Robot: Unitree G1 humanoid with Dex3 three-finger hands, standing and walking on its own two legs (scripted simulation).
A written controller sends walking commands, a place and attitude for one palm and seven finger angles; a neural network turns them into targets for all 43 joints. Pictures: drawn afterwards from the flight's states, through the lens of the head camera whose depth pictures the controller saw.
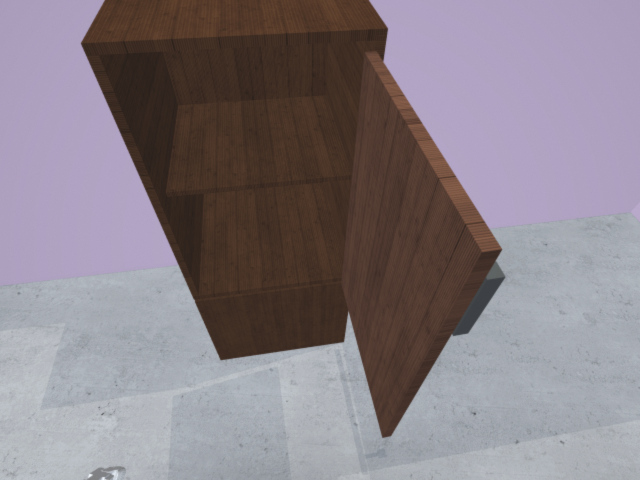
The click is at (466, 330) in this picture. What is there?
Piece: cupboard door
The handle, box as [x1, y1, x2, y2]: [452, 261, 504, 335]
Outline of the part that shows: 495,261 453,331 453,335 468,332 504,278 503,273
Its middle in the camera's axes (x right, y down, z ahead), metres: +0.17 +0.08 +0.48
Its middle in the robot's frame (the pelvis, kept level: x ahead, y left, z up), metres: +0.32 -0.15 +0.06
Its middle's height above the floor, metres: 0.83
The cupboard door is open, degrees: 91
